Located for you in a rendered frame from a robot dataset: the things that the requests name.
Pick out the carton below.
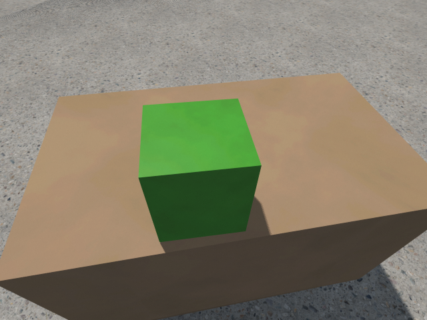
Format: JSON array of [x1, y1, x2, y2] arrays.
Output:
[[138, 99, 262, 242]]

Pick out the pedestal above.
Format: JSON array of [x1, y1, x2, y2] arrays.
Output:
[[0, 73, 427, 320]]

